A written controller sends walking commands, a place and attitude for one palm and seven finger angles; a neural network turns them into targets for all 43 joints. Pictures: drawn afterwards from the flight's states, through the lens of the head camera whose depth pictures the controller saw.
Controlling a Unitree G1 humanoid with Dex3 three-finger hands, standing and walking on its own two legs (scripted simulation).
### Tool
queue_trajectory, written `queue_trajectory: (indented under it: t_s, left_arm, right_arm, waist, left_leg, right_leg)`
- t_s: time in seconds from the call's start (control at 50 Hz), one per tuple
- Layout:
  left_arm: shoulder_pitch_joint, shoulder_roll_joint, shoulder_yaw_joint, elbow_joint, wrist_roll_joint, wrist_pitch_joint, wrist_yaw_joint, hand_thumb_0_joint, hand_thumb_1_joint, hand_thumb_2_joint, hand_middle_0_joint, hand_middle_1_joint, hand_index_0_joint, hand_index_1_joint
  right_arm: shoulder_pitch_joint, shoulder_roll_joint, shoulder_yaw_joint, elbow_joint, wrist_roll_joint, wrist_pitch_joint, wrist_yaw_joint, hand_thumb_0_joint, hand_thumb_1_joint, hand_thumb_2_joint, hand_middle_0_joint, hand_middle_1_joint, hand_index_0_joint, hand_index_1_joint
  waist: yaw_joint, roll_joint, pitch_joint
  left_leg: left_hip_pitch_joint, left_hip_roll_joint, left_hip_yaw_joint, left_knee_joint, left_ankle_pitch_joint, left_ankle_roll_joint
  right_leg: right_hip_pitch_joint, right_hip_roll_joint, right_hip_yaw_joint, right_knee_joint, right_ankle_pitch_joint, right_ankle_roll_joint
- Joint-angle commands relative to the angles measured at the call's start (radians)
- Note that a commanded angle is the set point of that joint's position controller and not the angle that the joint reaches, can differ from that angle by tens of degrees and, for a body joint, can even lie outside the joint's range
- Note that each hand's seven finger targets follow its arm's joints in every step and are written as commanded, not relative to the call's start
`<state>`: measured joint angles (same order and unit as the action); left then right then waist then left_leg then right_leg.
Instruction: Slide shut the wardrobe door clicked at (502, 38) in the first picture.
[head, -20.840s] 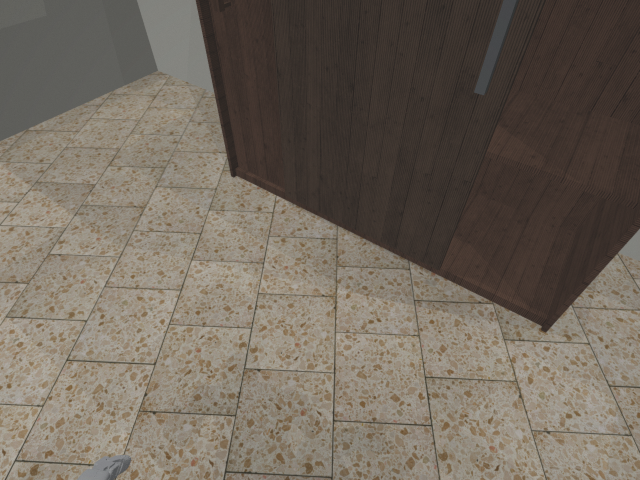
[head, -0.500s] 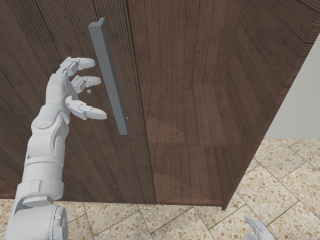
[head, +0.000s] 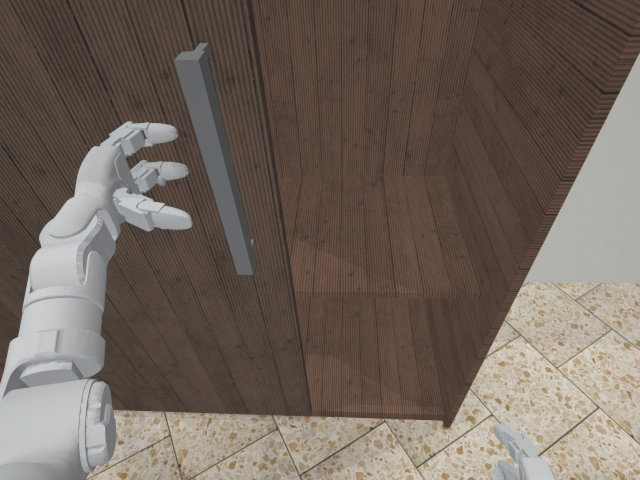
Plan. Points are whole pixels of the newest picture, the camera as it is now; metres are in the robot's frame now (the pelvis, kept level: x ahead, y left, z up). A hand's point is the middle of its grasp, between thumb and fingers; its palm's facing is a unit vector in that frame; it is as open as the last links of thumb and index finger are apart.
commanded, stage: move the hooked fingers beside the handle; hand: left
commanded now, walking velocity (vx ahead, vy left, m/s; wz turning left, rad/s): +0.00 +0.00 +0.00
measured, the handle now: (228, 176) +0.46 +0.14 +0.18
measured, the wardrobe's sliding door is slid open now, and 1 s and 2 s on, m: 0.40 0.40 0.40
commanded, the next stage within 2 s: feel for the door with the fingertips in 1.56 s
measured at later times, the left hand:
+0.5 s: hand (173, 207) +0.38 +0.20 +0.19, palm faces +0.02 -1.00 -0.04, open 14.0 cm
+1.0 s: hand (153, 178) +0.39 +0.21 +0.23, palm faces +0.03 -1.00 -0.02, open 14.0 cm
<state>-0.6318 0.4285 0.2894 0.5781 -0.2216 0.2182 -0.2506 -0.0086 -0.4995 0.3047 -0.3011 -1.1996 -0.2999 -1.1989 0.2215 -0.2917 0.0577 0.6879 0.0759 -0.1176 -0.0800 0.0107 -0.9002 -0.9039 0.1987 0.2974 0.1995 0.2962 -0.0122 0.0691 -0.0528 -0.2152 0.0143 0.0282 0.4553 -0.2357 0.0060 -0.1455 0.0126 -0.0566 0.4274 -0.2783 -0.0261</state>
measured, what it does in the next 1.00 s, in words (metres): stands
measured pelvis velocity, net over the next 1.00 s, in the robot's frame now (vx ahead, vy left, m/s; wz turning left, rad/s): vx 0.00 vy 0.00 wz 0.00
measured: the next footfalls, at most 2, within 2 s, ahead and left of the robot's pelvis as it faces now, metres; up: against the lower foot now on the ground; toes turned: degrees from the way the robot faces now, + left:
none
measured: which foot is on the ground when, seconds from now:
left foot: down 0.00-1.00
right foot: down 0.00-1.00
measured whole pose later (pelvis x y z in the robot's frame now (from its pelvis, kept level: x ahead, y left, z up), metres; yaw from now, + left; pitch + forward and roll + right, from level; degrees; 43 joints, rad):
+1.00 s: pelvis +0.00 +0.00 +0.00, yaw +0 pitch -1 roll +0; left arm -0.59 0.39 0.30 0.47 -0.23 0.17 -0.24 -0.01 -0.50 0.30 -0.30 -1.20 -0.30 -1.20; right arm 0.22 -0.28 0.06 0.71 0.07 -0.13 -0.08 0.01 -0.90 -0.90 0.20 0.30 0.20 0.30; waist 0.00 0.05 -0.05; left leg -0.20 0.01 0.03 0.46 -0.24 0.01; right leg -0.13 0.01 -0.06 0.42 -0.28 -0.02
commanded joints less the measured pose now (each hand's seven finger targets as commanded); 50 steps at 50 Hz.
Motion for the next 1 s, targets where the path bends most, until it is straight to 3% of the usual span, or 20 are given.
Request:
queue_trajectory:
  t_s: [0.0,0.08,0.12,0.14,0.22,0.28,0.32,0.36,0.42,0.46,0.5,0.56,0.62,0.68,0.76,0.8,0.84,0.92,0.94,0.98]
  left_arm:
    - [-0.35,0.167,0.038,-0.22,-0.024,-0.034,-0.017,0.0,-0.5,0.3,-0.3,-1.2,-0.3,-1.2]
    - [-0.555,0.276,0.12,-0.651,-0.024,-0.238,0.037,0.0,-0.5,0.3,-0.3,-1.2,-0.3,-1.2]
    - [-0.534,0.245,0.112,-0.646,-0.021,-0.267,0.056,0.0,-0.5,0.3,-0.3,-1.2,-0.3,-1.2]
    - [-0.506,0.279,0.131,-0.575,-0.014,-0.251,0.061,0.0,-0.5,0.3,-0.3,-1.2,-0.3,-1.2]
    - [-0.287,0.163,0.058,-0.165,-0.01,-0.078,0.032,0.0,-0.5,0.3,-0.3,-1.2,-0.3,-1.2]
    - [-0.19,0.136,0.015,-0.009,-0.003,0.036,0.001,0.0,-0.5,0.3,-0.3,-1.2,-0.3,-1.2]
    - [-0.271,0.129,-0.001,-0.074,-0.006,0.026,-0.012,0.0,-0.5,0.3,-0.3,-1.2,-0.3,-1.2]
    - [-0.381,0.138,0.013,-0.289,-0.025,-0.061,-0.003,0.0,-0.5,0.3,-0.3,-1.2,-0.3,-1.2]
    - [-0.566,0.254,0.108,-0.641,-0.031,-0.222,0.034,0.0,-0.5,0.3,-0.3,-1.2,-0.3,-1.2]
    - [-0.557,0.245,0.103,-0.652,-0.031,-0.266,0.056,0.0,-0.5,0.3,-0.3,-1.2,-0.3,-1.2]
    - [-0.507,0.243,0.11,-0.51,-0.017,-0.244,0.067,0.0,-0.5,0.3,-0.3,-1.2,-0.3,-1.2]
    - [-0.326,0.172,0.064,-0.195,0.0,-0.108,0.055,0.0,-0.5,0.3,-0.3,-1.2,-0.3,-1.2]
    - [-0.214,0.127,0.007,-0.028,0.001,0.014,0.017,0.0,-0.5,0.3,-0.3,-1.2,-0.3,-1.2]
    - [-0.253,0.197,0.072,-0.121,-0.012,0.0,-0.006,0.0,-0.5,0.3,-0.3,-1.2,-0.3,-1.2]
    - [-0.51,0.271,0.115,-0.627,-0.027,-0.208,0.015,0.0,-0.5,0.3,-0.3,-1.2,-0.3,-1.2]
    - [-0.504,0.252,0.111,-0.679,-0.026,-0.259,0.033,0.0,-0.5,0.3,-0.3,-1.2,-0.3,-1.2]
    - [-0.444,0.246,0.112,-0.559,-0.023,-0.234,0.04,0.0,-0.5,0.3,-0.3,-1.2,-0.3,-1.2]
    - [-0.234,0.16,0.061,-0.143,-0.02,-0.057,0.02,0.0,-0.5,0.3,-0.3,-1.2,-0.3,-1.2]
    - [-0.173,0.178,0.071,-0.07,-0.012,-0.012,0.015,0.0,-0.5,0.3,-0.3,-1.2,-0.3,-1.2]
    - [-0.195,0.163,0.033,-0.064,-0.006,0.033,-0.002,0.0,-0.5,0.3,-0.3,-1.2,-0.3,-1.2]
  right_arm:
    - [-0.081,-0.127,-0.054,-0.173,0.003,-0.047,-0.009,0.0,-0.9,-0.9,0.2,0.3,0.2,0.3]
    - [-0.088,-0.1,-0.052,-0.194,-0.019,-0.088,-0.005,0.0,-0.9,-0.9,0.2,0.3,0.2,0.3]
    - [-0.084,-0.095,-0.048,-0.172,-0.025,-0.1,-0.006,0.0,-0.9,-0.9,0.2,0.3,0.2,0.3]
    - [-0.082,-0.103,-0.049,-0.147,-0.026,-0.096,-0.007,0.0,-0.9,-0.9,0.2,0.3,0.2,0.3]
    - [-0.09,-0.117,-0.04,-0.11,-0.003,-0.062,-0.016,0.0,-0.9,-0.9,0.2,0.3,0.2,0.3]
    - [-0.078,-0.128,-0.037,-0.129,0.009,-0.028,-0.014,0.0,-0.9,-0.9,0.2,0.3,0.2,0.3]
    - [-0.077,-0.128,-0.042,-0.152,0.009,-0.028,-0.012,0.0,-0.9,-0.9,0.2,0.3,0.2,0.3]
    - [-0.085,-0.116,-0.05,-0.181,-0.001,-0.048,-0.005,0.0,-0.9,-0.9,0.2,0.3,0.2,0.3]
    - [-0.091,-0.1,-0.051,-0.2,-0.019,-0.085,-0.005,0.0,-0.9,-0.9,0.2,0.3,0.2,0.3]
    - [-0.088,-0.096,-0.044,-0.17,-0.025,-0.096,-0.006,0.0,-0.9,-0.9,0.2,0.3,0.2,0.3]
    - [-0.082,-0.104,-0.046,-0.133,-0.022,-0.097,-0.01,0.0,-0.9,-0.9,0.2,0.3,0.2,0.3]
    - [-0.08,-0.112,-0.039,-0.1,-0.008,-0.069,-0.013,0.0,-0.9,-0.9,0.2,0.3,0.2,0.3]
    - [-0.073,-0.127,-0.038,-0.122,0.004,-0.039,-0.016,0.0,-0.9,-0.9,0.2,0.3,0.2,0.3]
    - [-0.066,-0.131,-0.049,-0.16,0.001,-0.036,-0.012,0.0,-0.9,-0.9,0.2,0.3,0.2,0.3]
    - [-0.086,-0.101,-0.054,-0.205,-0.017,-0.081,0.0,0.0,-0.9,-0.9,0.2,0.3,0.2,0.3]
    - [-0.088,-0.092,-0.048,-0.191,-0.022,-0.095,-0.002,0.0,-0.9,-0.9,0.2,0.3,0.2,0.3]
    - [-0.083,-0.104,-0.051,-0.153,-0.022,-0.099,-0.001,0.0,-0.9,-0.9,0.2,0.3,0.2,0.3]
    - [-0.085,-0.123,-0.042,-0.109,0.0,-0.065,-0.014,0.0,-0.9,-0.9,0.2,0.3,0.2,0.3]
    - [-0.082,-0.134,-0.044,-0.108,0.003,-0.051,-0.014,0.0,-0.9,-0.9,0.2,0.3,0.2,0.3]
    - [-0.082,-0.132,-0.041,-0.133,0.009,-0.036,-0.014,0.0,-0.9,-0.9,0.2,0.3,0.2,0.3]
  waist:
    - [-0.002,-0.11,-0.197]
    - [0.006,0.05,-0.489]
    - [0.003,0.051,-0.497]
    - [0.005,0.036,-0.434]
    - [0.004,-0.088,-0.061]
    - [0.013,-0.113,0.002]
    - [-0.003,-0.122,-0.069]
    - [-0.005,-0.091,-0.231]
    - [0.006,0.014,-0.487]
    - [-0.003,0.04,-0.462]
    - [-0.005,0.019,-0.352]
    - [0.001,-0.043,-0.075]
    - [0.008,-0.109,-0.002]
    - [0.014,-0.133,-0.16]
    - [0.011,0.031,-0.458]
    - [0.006,0.076,-0.487]
    - [0.007,0.028,-0.389]
    - [0.002,-0.111,-0.014]
    - [0.022,-0.107,0.009]
    - [0.011,-0.092,-0.012]
  left_leg:
    - [0.115,-0.017,-0.026,-0.013,0.198,0.045]
    - [0.347,-0.01,-0.053,0.013,0.395,0.041]
    - [0.392,-0.001,-0.062,0.011,0.46,0.033]
    - [0.354,0.001,-0.056,0.008,0.423,0.034]
    - [0.102,-0.007,-0.033,-0.048,0.182,0.039]
    - [0.032,-0.012,-0.032,-0.055,0.116,0.035]
    - [0.059,-0.01,-0.038,-0.039,0.137,0.038]
    - [0.146,-0.014,-0.043,-0.019,0.207,0.043]
    - [0.341,-0.01,-0.062,0.004,0.368,0.039]
    - [0.365,0.0,-0.067,-0.004,0.376,0.032]
    - [0.309,0.002,-0.062,-0.019,0.331,0.031]
    - [0.124,-0.003,-0.041,-0.059,0.177,0.035]
    - [0.04,-0.009,-0.034,-0.063,0.116,0.037]
    - [0.079,-0.013,-0.028,-0.033,0.189,0.041]
    - [0.296,-0.013,-0.045,0.004,0.372,0.042]
    - [0.375,-0.001,-0.057,0.004,0.446,0.033]
    - [0.34,0.004,-0.058,0.0,0.424,0.032]
    - [0.078,-0.003,-0.039,-0.058,0.135,0.04]
    - [0.044,-0.011,-0.03,-0.059,0.109,0.038]
    - [0.038,-0.011,-0.03,-0.052,0.114,0.037]
  right_leg:
    - [-0.03,-0.021,0.03,-0.044,0.34,0.004]
    - [0.05,-0.009,0.04,-0.007,0.447,-0.006]
    - [0.043,-0.005,0.033,-0.006,0.465,-0.003]
    - [0.028,-0.004,0.034,-0.023,0.446,-0.001]
    - [-0.056,-0.013,0.026,-0.068,0.31,0.002]
    - [-0.079,-0.021,0.02,-0.078,0.242,0.002]
    - [-0.076,-0.021,0.018,-0.064,0.256,0.001]
    - [-0.022,-0.016,0.023,-0.043,0.318,-0.004]
    - [0.047,-0.007,0.035,-0.013,0.416,-0.007]
    - [0.023,-0.003,0.034,-0.024,0.393,-0.004]
    - [0.004,-0.002,0.029,-0.039,0.364,-0.003]
    - [-0.055,-0.009,0.022,-0.074,0.271,-0.003]
    - [-0.081,-0.016,0.022,-0.085,0.229,0.001]
    - [-0.012,-0.019,0.023,-0.055,0.321,0.001]
    - [0.064,-0.009,0.037,-0.017,0.447,-0.005]
    - [0.046,-0.004,0.032,-0.011,0.451,-0.006]
    - [0.011,0.0,0.028,-0.033,0.428,-0.003]
    - [-0.083,-0.008,0.021,-0.083,0.247,0.002]
    - [-0.083,-0.012,0.024,-0.087,0.221,-0.001]
    - [-0.08,-0.021,0.024,-0.08,0.23,0.002]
